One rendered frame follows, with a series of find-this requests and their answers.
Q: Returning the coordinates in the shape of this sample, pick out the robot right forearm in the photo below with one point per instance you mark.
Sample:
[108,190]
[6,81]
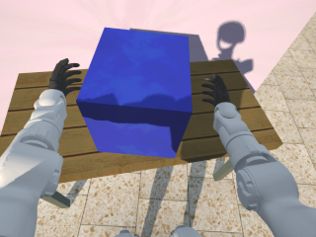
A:
[239,142]

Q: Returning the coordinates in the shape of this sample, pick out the table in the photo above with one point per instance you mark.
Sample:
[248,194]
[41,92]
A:
[200,142]

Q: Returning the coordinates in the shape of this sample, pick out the robot right upper arm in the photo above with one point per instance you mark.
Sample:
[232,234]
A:
[269,190]

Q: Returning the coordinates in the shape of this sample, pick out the left robot hand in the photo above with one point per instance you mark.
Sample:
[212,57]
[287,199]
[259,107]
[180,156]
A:
[59,81]

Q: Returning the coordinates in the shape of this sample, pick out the robot left upper arm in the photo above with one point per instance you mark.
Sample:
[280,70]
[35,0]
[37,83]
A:
[30,173]

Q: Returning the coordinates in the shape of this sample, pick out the right robot hand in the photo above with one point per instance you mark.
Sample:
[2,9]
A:
[220,93]

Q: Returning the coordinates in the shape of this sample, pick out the robot right shin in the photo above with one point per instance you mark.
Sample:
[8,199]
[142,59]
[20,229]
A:
[179,226]

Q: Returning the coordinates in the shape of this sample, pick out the carton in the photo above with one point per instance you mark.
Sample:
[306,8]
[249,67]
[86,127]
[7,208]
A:
[136,97]

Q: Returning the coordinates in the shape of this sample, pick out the robot left forearm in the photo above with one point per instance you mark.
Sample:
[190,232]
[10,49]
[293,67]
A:
[44,127]

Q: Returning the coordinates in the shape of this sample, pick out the robot right thigh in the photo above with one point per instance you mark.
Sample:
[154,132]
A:
[185,232]

